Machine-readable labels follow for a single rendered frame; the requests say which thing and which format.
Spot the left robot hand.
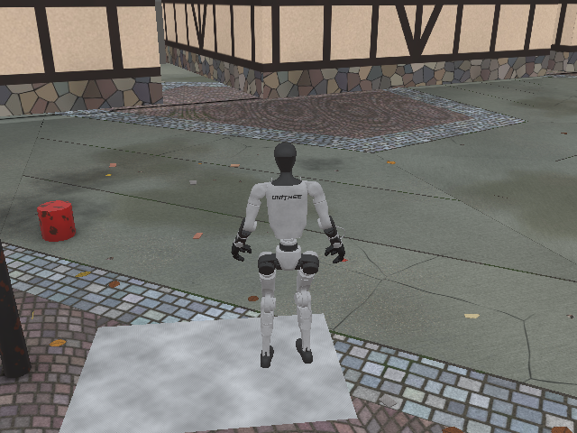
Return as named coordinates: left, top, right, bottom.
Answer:
left=231, top=243, right=252, bottom=262

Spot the robot torso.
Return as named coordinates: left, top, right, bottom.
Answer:
left=266, top=177, right=308, bottom=271

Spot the right robot forearm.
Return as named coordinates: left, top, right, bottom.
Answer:
left=324, top=216, right=343, bottom=248

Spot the left robot forearm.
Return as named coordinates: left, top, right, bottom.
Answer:
left=234, top=218, right=251, bottom=248

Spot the left robot thigh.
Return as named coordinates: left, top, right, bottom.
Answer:
left=258, top=252, right=276, bottom=313

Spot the left robot upper arm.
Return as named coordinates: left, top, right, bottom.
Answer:
left=243, top=182, right=268, bottom=232

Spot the right robot hand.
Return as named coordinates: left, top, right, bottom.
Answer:
left=325, top=244, right=345, bottom=263

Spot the right robot upper arm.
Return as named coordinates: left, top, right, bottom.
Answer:
left=305, top=180, right=332, bottom=230

